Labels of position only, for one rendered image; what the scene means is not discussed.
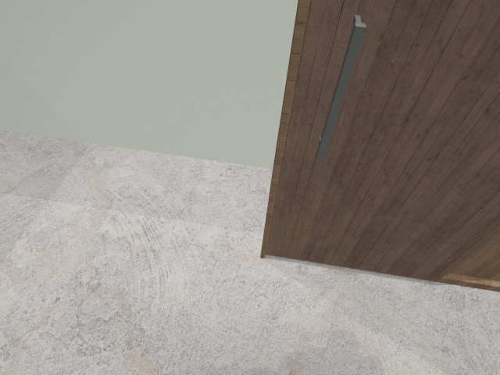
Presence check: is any wardrobe door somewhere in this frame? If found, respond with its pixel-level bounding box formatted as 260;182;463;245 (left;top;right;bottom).
449;233;500;281
266;0;500;280

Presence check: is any handle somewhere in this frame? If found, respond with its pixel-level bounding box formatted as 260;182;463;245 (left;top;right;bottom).
316;15;366;159

